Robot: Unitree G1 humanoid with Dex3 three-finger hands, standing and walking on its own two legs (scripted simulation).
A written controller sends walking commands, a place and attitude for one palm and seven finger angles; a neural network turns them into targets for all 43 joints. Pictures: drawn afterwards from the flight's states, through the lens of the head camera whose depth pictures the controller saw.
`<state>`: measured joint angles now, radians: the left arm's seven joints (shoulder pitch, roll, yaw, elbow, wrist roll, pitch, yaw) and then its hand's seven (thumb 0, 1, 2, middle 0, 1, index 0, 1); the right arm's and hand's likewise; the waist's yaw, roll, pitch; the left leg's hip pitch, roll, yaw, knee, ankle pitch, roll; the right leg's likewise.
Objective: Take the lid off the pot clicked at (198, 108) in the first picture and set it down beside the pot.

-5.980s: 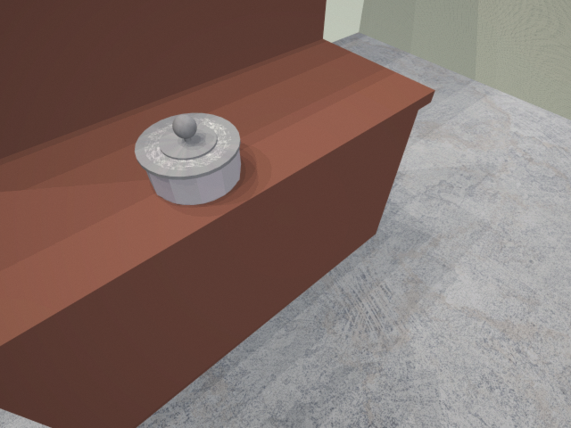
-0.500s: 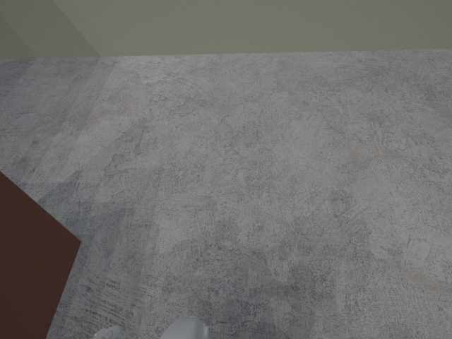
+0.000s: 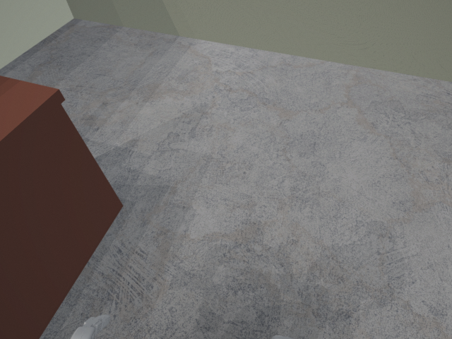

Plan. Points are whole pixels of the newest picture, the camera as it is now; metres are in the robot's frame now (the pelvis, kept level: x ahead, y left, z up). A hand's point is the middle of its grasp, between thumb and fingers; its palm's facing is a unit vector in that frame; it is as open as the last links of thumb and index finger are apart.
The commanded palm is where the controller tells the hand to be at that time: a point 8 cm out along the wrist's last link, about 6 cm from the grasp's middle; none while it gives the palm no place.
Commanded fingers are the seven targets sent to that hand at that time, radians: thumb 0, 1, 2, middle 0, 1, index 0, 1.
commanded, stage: turn to face it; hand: left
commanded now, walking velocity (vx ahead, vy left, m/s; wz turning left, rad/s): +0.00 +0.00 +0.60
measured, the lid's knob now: out of the picture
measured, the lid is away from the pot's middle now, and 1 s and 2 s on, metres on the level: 0.00 0.00 0.00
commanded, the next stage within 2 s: take the last steps up to it in 1.80 s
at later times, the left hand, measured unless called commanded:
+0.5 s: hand out of the picture -0.02 +0.24 -0.18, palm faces +0.36 -0.90 -0.27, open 7.4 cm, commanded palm none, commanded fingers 0.00 0.90 0.90 -0.20 -0.30 -0.20 -0.30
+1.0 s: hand out of the picture +0.00 +0.20 -0.13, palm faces +0.57 -0.76 -0.31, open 7.4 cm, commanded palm none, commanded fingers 0.00 0.90 0.90 -0.20 -0.30 -0.20 -0.30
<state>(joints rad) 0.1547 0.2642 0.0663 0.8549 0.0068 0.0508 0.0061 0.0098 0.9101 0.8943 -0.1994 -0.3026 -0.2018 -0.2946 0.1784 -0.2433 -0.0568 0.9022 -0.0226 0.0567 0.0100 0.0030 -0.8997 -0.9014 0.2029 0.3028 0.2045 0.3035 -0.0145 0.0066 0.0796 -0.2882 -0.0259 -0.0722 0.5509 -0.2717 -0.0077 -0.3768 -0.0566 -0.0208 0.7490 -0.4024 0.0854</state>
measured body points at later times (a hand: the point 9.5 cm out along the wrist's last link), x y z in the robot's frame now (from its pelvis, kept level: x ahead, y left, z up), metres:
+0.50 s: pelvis +0.00 +0.01 -0.01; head +0.04 +0.05 +0.44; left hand -0.04 +0.29 -0.16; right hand +0.20 -0.20 -0.13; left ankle -0.03 +0.11 -0.73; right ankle +0.02 -0.14 -0.69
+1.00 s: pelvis +0.04 -0.03 +0.01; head +0.09 -0.03 +0.45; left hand -0.03 +0.24 -0.11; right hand +0.26 -0.20 -0.15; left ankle -0.06 +0.07 -0.65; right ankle +0.10 -0.11 -0.73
